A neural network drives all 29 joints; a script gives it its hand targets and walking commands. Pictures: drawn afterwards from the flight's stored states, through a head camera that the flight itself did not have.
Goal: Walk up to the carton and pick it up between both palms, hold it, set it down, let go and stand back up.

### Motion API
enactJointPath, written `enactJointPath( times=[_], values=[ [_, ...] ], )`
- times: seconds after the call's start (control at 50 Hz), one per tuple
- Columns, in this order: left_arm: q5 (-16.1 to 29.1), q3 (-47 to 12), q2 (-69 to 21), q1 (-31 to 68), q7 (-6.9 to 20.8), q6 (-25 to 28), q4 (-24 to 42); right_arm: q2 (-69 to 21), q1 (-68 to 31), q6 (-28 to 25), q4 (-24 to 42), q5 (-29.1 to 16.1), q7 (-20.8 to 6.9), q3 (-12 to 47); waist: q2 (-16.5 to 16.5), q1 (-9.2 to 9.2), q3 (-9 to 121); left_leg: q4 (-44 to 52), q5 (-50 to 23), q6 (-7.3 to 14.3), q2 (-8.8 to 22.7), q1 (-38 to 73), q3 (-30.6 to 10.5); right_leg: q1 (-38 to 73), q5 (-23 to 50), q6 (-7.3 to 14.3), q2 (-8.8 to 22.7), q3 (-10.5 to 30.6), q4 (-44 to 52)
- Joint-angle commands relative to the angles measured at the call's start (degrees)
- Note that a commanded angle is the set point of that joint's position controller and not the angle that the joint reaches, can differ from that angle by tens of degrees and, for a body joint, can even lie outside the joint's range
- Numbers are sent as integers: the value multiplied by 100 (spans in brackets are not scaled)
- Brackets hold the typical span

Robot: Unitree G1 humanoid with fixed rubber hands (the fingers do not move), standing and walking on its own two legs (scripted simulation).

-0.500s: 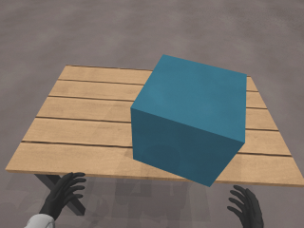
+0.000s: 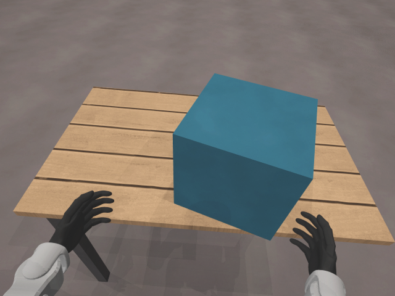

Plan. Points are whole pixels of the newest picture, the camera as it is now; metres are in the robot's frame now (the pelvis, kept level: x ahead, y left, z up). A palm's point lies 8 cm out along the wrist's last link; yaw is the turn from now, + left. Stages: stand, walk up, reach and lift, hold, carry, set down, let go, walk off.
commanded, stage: reach and lift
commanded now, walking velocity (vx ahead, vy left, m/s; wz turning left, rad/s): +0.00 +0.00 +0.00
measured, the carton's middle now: (241, 154) +0.42 -0.06 +0.05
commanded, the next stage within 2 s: none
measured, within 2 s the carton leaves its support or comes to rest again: neither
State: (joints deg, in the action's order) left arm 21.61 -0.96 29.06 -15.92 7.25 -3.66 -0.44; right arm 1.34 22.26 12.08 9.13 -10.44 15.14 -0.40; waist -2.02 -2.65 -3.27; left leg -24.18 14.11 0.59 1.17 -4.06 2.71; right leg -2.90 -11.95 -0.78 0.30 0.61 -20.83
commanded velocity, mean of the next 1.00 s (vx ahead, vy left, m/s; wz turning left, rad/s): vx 0.00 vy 0.00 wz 0.00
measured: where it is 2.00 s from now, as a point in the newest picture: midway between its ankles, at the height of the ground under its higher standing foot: outside the picture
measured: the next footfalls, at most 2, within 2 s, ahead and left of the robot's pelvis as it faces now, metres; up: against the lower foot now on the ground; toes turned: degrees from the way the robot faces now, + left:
none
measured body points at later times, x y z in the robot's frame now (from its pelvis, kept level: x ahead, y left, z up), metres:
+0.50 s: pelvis +0.02 +0.00 +0.00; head +0.03 +0.02 +0.45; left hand +0.30 +0.25 +0.08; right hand +0.26 -0.21 +0.08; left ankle +0.00 +0.11 -0.74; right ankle +0.00 -0.14 -0.74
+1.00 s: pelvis +0.00 +0.01 +0.00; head +0.02 +0.03 +0.45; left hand +0.38 +0.23 +0.13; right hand +0.31 -0.22 +0.12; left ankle +0.00 +0.11 -0.74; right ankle +0.00 -0.14 -0.74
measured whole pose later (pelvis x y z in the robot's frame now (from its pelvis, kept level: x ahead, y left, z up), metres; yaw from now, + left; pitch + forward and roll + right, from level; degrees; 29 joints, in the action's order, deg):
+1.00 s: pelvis +0.00 +0.01 +0.00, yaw -1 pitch -2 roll -1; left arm 18.5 7.2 28.3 20.8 7.0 -31.5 -6.1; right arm 13.4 -9.7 26.7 4.1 -20.9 14.4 -4.1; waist -2.9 3.1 -3.5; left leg -20.5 12.0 0.9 1.2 -6.4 4.1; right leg -5.1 -8.5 -1.5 0.2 2.1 -15.8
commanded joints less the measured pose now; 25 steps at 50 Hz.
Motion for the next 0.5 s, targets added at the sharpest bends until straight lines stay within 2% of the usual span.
enactJointPath(
  times=[0.0, 0.06, 0.12, 0.24, 0.48],
  values=[
    [33, 673, 1006, 1116, 0, 49, 1063, 447, -756, -21, 1307, -6, 39, -225, 702, 123, 233, 674, -450, -74, 247, -550, -198, 74, 72, 360, 173, 314, 403],
    [6, 764, 1008, 1325, -12, -136, 1208, 534, -891, 114, 1477, -85, 25, -232, 748, 98, 474, 638, -745, -108, 210, -402, -171, 111, 318, 349, 171, 326, 396],
    [-16, 848, 979, 1510, 2, -343, 1218, 642, -1067, 219, 1546, -151, 16, -252, 657, 88, 618, 619, -1018, -129, 179, -275, -147, 167, 571, 324, 145, 333, 406],
    [-81, 1008, 916, 1876, 57, -760, 1335, 894, -1306, 425, 1687, -301, 26, -319, 547, 163, 863, 587, -1470, -173, 102, -35, -113, 310, 1157, 262, 123, 344, 435],
    [-225, 1276, 837, 2664, 60, -1478, 1615, 1417, -1898, 646, 1911, -641, 6, -465, 550, 272, 1360, 462, -2449, -300, 22, 393, -69, 499, 2181, 204, -27, 282, 405]
  ],
)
